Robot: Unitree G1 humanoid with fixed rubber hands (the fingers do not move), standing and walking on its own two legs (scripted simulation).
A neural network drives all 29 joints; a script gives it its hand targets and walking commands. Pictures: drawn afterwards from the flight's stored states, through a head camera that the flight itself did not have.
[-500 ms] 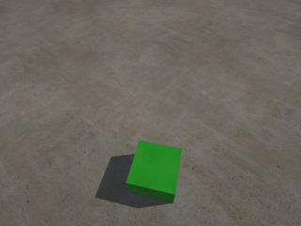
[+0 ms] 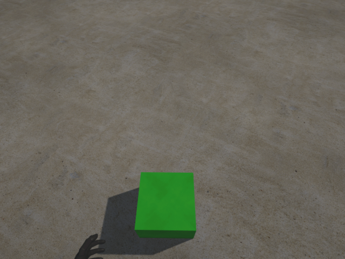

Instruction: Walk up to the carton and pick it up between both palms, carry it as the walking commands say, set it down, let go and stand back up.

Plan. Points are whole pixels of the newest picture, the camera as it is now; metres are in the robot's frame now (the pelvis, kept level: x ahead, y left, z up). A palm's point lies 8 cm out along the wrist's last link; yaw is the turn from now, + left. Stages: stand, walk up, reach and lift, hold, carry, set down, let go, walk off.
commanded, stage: walk up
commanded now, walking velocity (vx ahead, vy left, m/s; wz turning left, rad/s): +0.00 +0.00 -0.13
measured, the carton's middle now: (166, 204) +0.45 +0.01 -0.67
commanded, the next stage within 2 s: stand in 0.90 s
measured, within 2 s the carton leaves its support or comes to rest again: neither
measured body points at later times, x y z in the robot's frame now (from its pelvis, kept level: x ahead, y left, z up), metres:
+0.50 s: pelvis -0.02 +0.03 +0.02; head +0.00 +0.06 +0.46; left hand +0.04 +0.31 -0.14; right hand +0.00 -0.23 -0.11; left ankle +0.01 +0.15 -0.73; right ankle -0.06 -0.13 -0.66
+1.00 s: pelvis -0.03 -0.01 +0.01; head -0.02 -0.01 +0.46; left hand +0.01 +0.22 -0.14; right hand -0.03 -0.24 -0.14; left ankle -0.01 +0.13 -0.73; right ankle -0.06 -0.12 -0.73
